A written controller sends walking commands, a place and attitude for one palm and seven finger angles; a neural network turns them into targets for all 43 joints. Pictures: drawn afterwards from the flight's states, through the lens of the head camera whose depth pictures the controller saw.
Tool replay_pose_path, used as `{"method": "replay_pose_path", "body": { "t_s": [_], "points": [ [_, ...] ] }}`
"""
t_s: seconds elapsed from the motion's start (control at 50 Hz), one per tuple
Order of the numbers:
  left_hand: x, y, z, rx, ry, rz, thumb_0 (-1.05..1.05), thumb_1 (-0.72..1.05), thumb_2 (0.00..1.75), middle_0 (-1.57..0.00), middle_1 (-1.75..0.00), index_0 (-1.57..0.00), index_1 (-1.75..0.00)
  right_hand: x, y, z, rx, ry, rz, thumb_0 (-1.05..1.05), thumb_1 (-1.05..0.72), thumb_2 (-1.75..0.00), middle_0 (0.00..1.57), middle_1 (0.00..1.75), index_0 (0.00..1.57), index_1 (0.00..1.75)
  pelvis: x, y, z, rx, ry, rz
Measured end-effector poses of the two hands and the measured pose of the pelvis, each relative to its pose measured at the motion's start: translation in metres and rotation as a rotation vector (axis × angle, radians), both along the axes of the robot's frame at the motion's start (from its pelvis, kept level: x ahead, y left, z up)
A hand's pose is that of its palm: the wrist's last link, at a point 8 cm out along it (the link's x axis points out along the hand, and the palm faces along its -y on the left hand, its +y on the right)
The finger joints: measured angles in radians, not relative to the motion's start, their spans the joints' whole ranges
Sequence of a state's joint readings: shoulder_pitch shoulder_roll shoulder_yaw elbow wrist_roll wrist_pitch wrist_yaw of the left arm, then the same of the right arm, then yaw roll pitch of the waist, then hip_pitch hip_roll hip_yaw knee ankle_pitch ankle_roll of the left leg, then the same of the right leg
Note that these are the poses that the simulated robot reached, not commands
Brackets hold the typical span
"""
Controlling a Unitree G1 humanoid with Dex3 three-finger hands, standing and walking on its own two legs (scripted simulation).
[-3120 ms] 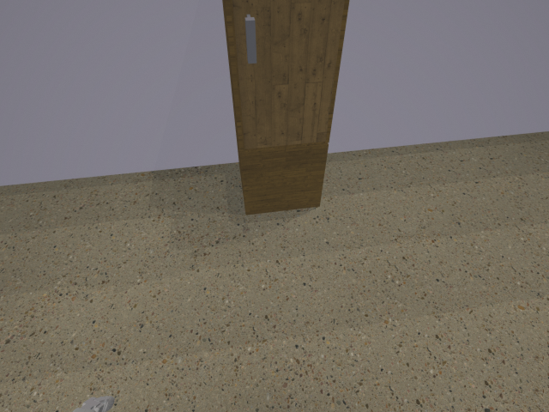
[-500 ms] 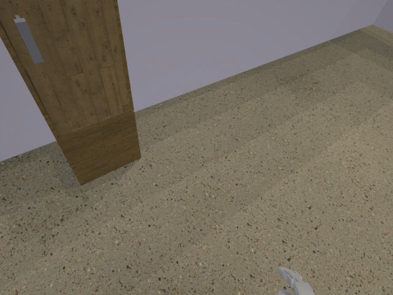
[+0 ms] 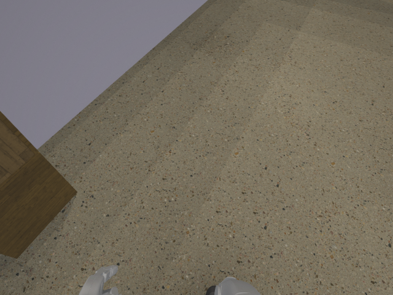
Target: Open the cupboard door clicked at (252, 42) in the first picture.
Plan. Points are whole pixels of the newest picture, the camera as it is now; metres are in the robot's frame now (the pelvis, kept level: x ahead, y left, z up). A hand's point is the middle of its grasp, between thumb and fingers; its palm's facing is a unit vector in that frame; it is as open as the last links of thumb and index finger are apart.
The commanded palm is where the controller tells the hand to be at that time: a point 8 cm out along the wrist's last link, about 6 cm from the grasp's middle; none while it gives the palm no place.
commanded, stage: walk to a spot facing it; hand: left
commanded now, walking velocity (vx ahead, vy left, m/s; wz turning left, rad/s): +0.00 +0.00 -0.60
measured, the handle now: out of the picture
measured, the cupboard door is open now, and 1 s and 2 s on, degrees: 0 0 0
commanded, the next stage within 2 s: none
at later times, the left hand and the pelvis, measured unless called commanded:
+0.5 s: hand (93, 281) +0.16 +0.24 -0.16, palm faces -0.17 -0.96 -0.24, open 7.4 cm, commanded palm none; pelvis +0.06 +0.05 +0.01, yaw -16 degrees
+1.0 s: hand (131, 242) +0.25 +0.16 -0.14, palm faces -0.58 -0.78 -0.23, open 7.4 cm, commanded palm none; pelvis +0.05 +0.06 +0.02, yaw -37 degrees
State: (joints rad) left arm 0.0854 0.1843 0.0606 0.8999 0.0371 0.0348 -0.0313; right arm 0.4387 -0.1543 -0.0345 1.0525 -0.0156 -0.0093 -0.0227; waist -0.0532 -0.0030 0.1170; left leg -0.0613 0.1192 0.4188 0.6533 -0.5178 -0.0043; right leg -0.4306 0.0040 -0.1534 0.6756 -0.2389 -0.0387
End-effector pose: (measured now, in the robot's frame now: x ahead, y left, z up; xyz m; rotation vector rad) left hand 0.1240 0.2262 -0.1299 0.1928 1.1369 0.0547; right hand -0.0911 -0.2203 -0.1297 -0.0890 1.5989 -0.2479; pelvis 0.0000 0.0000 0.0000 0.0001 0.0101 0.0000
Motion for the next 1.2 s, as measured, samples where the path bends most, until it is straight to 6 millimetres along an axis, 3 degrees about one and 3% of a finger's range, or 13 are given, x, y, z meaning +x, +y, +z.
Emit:
{"method": "replay_pose_path", "body": {
  "t_s": [0.06,0.2,0.28,0.38,0.48,0.54,0.66,0.8,0.92,1.06,1.12,1.2],
  "points": [
    [0.022,-0.011,-0.001,0.01,-0.037,-0.023,0.0,0.91,0.9,-0.2,-0.3,-0.2,-0.3,0.026,-0.003,-0.011,0.018,-0.021,-0.031,0.01,-0.91,-0.9,0.2,0.3,0.2,0.3,0.013,-0.007,-0.004,-0.002,-0.01,-0.039],
    [0.026,-0.007,0.017,0.06,0.029,-0.053,0.0,0.91,0.9,-0.2,-0.3,-0.2,-0.3,0.147,-0.017,0.0,-0.015,-0.325,-0.021,0.01,-0.91,-0.9,0.2,0.3,0.2,0.3,0.032,-0.006,0.013,0.007,-0.015,-0.122],
    [0.029,0.005,0.024,0.077,0.05,-0.068,0.0,0.91,0.9,-0.2,-0.3,-0.2,-0.3,0.198,-0.021,0.013,-0.041,-0.464,-0.009,0.01,-0.91,-0.9,0.2,0.3,0.2,0.3,0.04,0.003,0.017,0.014,-0.001,-0.166],
    [0.034,0.028,0.024,0.082,0.058,-0.075,0.0,0.91,0.9,-0.2,-0.3,-0.2,-0.3,0.23,-0.018,0.027,-0.081,-0.53,0.003,0.01,-0.91,-0.9,0.2,0.3,0.2,0.3,0.049,0.019,0.018,0.013,0.011,-0.22],
    [0.04,0.056,0.01,0.073,0.085,-0.091,0.0,0.91,0.9,-0.2,-0.3,-0.2,-0.3,0.236,-0.004,0.036,-0.138,-0.547,-0.012,0.01,-0.91,-0.9,0.2,0.3,0.2,0.3,0.057,0.043,0.014,-0.009,0.021,-0.274],
    [0.048,0.072,-0.002,0.063,0.108,-0.113,0.0,0.91,0.9,-0.2,-0.3,-0.2,-0.3,0.224,0.009,0.044,-0.173,-0.54,-0.032,0.01,-0.91,-0.9,0.2,0.3,0.2,0.3,0.06,0.055,0.012,-0.001,0.007,-0.317],
    [0.067,0.084,0.003,0.05,0.151,-0.218,0.0,0.91,0.9,-0.2,-0.3,-0.2,-0.3,0.174,0.029,0.056,-0.212,-0.467,-0.133,0.01,-0.91,-0.9,0.2,0.3,0.2,0.3,0.064,0.072,0.024,-0.038,-0.002,-0.408],
    [0.092,0.073,0.009,0.059,0.17,-0.324,0.0,0.91,0.9,-0.19,-0.3,-0.2,-0.29,0.106,0.053,0.048,-0.205,-0.362,-0.294,0.01,-0.91,-0.9,0.2,0.3,0.2,0.3,0.064,0.078,0.028,-0.046,0.008,-0.497],
    [0.122,0.028,0.013,0.067,0.137,-0.458,0.0,0.91,0.9,-0.19,-0.3,-0.19,-0.29,0.036,0.071,0.032,-0.164,-0.255,-0.456,0.01,-0.91,-0.9,0.2,0.3,0.2,0.3,0.056,0.07,0.026,-0.029,0.011,-0.583],
    [0.159,-0.058,0.023,0.084,-0.025,-0.645,0.0,0.91,0.9,-0.19,-0.3,-0.2,-0.29,-0.041,0.077,-0.004,-0.098,-0.177,-0.631,0.01,-0.91,-0.9,0.2,0.3,0.2,0.3,0.037,0.043,0.008,0.008,0.005,-0.687],
    [0.162,-0.084,0.034,0.082,-0.085,-0.68,0.0,0.91,0.9,-0.2,-0.3,-0.2,-0.3,-0.057,0.073,-0.01,-0.081,-0.15,-0.663,0.01,-0.91,-0.9,0.2,0.3,0.2,0.3,0.031,0.035,0.009,0.004,-0.005,-0.707],
    [0.155,-0.1,0.048,0.078,-0.1,-0.695,0.0,0.91,0.9,-0.2,-0.3,-0.2,-0.3,-0.051,0.056,-0.002,-0.084,-0.198,-0.679,0.01,-0.91,-0.9,0.2,0.3,0.2,0.3,0.029,0.023,0.02,0.018,-0.016,-0.747]
  ]
}}
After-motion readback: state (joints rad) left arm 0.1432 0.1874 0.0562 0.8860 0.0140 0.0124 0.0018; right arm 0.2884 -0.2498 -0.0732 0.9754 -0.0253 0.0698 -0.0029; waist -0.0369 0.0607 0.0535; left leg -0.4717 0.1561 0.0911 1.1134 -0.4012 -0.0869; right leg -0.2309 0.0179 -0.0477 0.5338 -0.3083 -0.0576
